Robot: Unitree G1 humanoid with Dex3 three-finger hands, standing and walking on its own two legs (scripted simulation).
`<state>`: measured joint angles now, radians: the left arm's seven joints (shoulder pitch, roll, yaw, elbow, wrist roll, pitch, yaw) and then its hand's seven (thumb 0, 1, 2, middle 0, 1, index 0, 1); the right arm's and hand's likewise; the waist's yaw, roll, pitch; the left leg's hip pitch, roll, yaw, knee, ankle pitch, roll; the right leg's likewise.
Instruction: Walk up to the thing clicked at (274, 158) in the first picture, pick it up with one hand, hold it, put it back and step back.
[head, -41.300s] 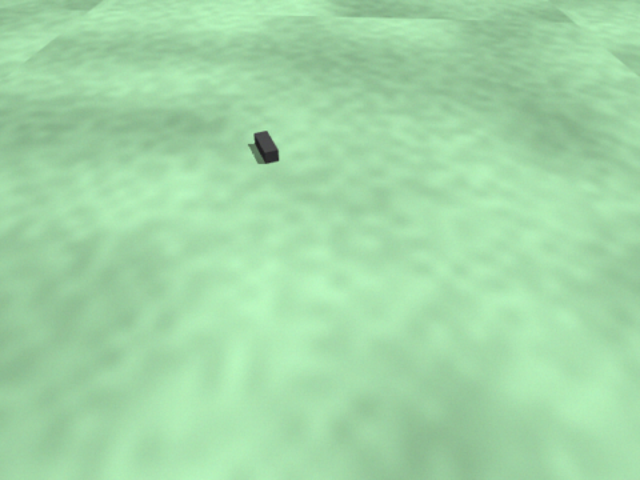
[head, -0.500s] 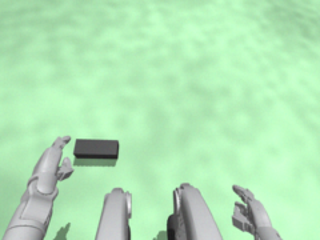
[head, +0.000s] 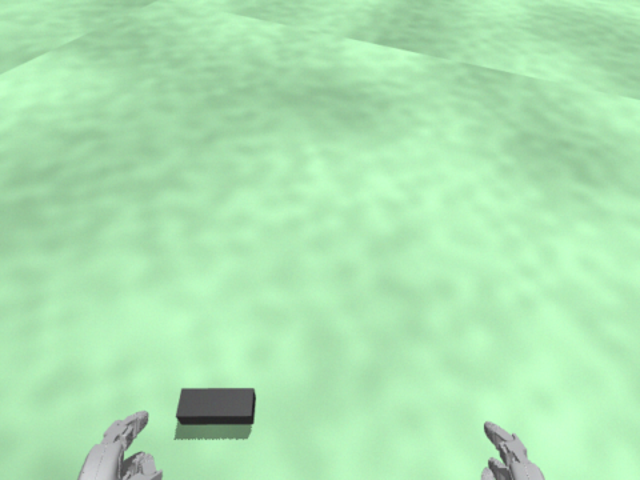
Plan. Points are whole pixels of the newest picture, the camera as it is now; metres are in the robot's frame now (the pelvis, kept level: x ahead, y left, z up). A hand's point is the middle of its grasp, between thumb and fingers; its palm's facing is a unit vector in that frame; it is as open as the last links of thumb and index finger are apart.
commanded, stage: home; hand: left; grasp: from above
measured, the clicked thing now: (217, 406) +0.48 +0.22 -0.66
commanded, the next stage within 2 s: none
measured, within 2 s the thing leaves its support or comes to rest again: neither
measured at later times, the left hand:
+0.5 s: hand out of the picture +0.18 +0.18 -0.03, palm faces +0.06 -0.98 -0.19, open 7.4 cm
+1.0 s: hand out of the picture +0.18 +0.18 -0.03, palm faces +0.05 -0.98 -0.19, open 7.4 cm
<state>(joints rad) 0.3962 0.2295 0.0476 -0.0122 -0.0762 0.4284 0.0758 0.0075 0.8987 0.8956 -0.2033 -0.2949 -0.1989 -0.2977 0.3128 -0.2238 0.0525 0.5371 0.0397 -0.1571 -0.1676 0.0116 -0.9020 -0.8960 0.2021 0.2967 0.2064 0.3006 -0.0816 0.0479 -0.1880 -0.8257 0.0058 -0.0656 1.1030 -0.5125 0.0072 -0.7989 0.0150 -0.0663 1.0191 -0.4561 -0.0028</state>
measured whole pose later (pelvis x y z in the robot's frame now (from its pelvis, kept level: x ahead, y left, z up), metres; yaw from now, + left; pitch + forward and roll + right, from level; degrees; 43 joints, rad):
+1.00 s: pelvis +0.02 +0.00 +0.02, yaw +1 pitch +10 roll -3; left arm 0.50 0.23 0.02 -0.11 -0.06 0.44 0.02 0.01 0.90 0.90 -0.20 -0.29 -0.20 -0.30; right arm 0.30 -0.22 0.04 0.54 0.01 -0.23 -0.17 0.01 -0.90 -0.90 0.20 0.30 0.21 0.30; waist -0.05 0.04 -0.17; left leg -0.67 0.00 -0.06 1.01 -0.51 0.01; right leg -0.64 0.01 -0.06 0.93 -0.45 0.00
